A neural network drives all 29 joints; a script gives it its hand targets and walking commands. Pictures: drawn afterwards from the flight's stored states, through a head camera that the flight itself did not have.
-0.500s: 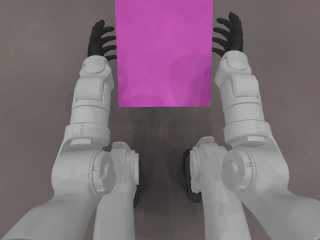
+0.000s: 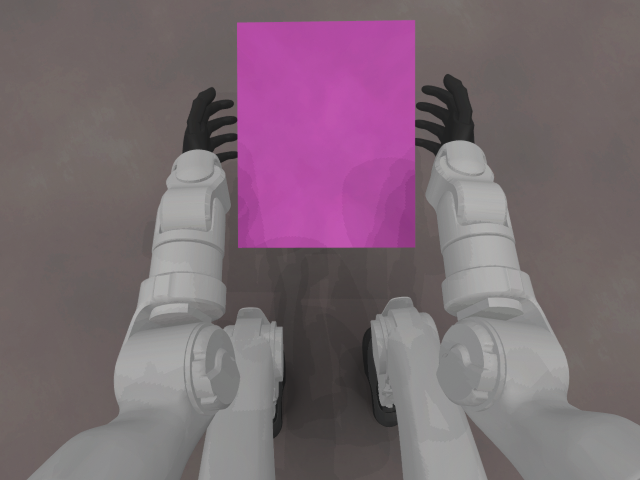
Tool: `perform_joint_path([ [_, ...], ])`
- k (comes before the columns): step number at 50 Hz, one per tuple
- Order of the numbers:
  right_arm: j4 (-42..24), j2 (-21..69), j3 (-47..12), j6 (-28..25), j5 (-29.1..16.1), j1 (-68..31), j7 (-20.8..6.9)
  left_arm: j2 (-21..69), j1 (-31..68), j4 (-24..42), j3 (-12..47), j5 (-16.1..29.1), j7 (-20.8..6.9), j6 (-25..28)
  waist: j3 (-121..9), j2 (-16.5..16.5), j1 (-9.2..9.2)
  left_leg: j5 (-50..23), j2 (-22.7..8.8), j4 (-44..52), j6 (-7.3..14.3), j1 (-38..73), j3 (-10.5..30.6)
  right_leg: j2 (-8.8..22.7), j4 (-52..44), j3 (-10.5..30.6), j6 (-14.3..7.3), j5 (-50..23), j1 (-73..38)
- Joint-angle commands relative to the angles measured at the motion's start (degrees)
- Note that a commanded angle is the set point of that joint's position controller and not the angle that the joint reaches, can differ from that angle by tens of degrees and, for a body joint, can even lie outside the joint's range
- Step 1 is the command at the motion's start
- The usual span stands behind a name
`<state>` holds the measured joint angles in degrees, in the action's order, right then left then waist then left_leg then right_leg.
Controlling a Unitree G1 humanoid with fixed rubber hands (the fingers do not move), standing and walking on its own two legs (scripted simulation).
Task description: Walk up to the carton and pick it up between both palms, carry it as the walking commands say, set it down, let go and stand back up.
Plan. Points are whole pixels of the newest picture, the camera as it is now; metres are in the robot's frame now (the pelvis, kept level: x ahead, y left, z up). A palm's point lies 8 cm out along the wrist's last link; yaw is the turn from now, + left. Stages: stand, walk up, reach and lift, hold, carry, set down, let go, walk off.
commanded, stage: reach and lift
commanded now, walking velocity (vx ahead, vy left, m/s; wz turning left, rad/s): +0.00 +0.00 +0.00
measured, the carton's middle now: (325, 149) +0.52 -0.01 -0.15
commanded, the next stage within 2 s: none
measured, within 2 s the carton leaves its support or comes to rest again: neither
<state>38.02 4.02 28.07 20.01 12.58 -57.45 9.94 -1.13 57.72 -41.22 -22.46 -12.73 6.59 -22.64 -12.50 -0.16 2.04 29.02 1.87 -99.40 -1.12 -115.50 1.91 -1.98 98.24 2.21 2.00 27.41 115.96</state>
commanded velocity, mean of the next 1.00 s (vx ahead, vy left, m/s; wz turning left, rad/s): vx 0.00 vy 0.00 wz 0.00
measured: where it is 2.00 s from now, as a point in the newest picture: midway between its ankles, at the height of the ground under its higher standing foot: (326, 399)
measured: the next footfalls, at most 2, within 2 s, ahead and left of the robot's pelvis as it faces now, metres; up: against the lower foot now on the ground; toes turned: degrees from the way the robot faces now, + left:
none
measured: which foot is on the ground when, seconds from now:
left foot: down 0.00-1.00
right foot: down 0.00-1.00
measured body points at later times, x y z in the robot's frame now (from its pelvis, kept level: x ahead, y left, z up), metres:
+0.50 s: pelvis +0.02 +0.00 +0.06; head +0.22 +0.01 +0.46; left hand +0.48 +0.14 +0.00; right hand +0.47 -0.16 +0.01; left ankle +0.10 +0.12 -0.47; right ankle +0.11 -0.13 -0.47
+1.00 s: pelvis +0.03 +0.00 +0.12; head +0.20 +0.01 +0.54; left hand +0.46 +0.14 +0.07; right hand +0.45 -0.16 +0.09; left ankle +0.10 +0.12 -0.47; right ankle +0.11 -0.13 -0.47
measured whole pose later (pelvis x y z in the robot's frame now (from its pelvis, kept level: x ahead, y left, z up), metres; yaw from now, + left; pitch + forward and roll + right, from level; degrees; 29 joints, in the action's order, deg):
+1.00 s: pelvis +0.03 +0.00 +0.12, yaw +0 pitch +36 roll +0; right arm 34.5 9.8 27.1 19.6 15.4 -42.0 10.8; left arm 4.7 41.8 -37.3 -22.7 -15.4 6.2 -22.2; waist -15.9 -0.4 2.3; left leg 25.0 1.5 -74.6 -1.0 -85.5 2.3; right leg -1.6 73.8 2.4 1.2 23.7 86.1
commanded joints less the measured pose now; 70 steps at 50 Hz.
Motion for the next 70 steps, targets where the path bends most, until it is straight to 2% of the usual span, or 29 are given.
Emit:
perform_joint_path([
  [1,4.66,56.54,-29.68,0.31,-8.84,-34.80,-22.37,57.24,40.19,4.31,27.31,10.31,-18.63,4.11,-58.75,2.51,-0.11,-12.09,7.33,11.26,0.49,33.75,-5.00,-7.78,-9.44,-6.25,-0.70,-12.22,-33.94],
  [12,4.48,58.31,-30.91,-0.07,-9.05,-31.21,-22.38,58.15,36.46,4.77,28.01,10.11,-18.96,4.17,-58.70,2.01,-0.53,-13.19,7.31,15.07,0.48,38.30,-4.51,-7.89,-13.67,-5.68,-0.58,-13.47,-39.20],
  [23,4.48,59.73,-31.13,-0.23,-8.16,-26.46,-22.37,59.54,31.64,4.19,28.30,9.73,-19.51,4.24,-54.93,2.32,-0.18,-13.91,7.28,20.37,0.43,42.23,-3.94,-7.79,-19.10,-4.79,-0.68,-14.60,-44.32],
  [40,4.60,62.52,-31.40,-0.08,-6.34,-20.71,-23.63,62.58,26.50,4.67,28.90,8.14,-20.54,4.23,-50.16,2.32,-0.05,-13.76,6.95,29.41,0.68,51.11,-2.93,-7.23,-27.65,-3.99,-0.90,-14.37,-51.66],
  [70,0.13,65.12,-34.57,0.49,-3.91,-6.80,-25.71,64.88,13.11,7.44,31.03,5.64,-23.18,3.96,-39.86,2.16,0.36,-20.58,5.60,47.31,1.35,68.86,-0.63,-5.71,-45.78,-1.57,-1.50,-22.05,-71.41],
])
